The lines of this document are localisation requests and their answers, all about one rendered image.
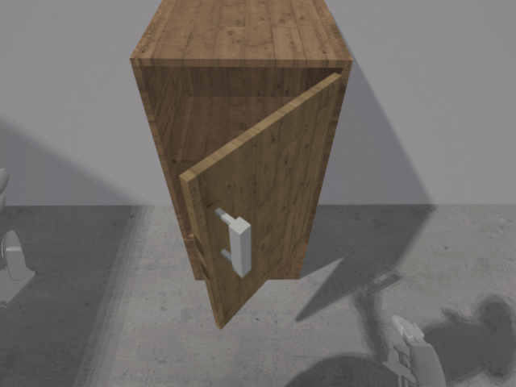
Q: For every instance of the cupboard door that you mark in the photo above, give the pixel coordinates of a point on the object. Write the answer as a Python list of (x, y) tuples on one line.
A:
[(268, 177)]

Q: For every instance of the left robot hand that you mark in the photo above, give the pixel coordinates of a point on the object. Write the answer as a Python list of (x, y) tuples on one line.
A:
[(15, 278)]

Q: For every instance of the right robot hand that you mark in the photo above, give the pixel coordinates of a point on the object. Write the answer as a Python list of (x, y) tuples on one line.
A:
[(422, 366)]

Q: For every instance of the handle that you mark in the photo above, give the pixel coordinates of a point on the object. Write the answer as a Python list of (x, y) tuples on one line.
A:
[(240, 240)]

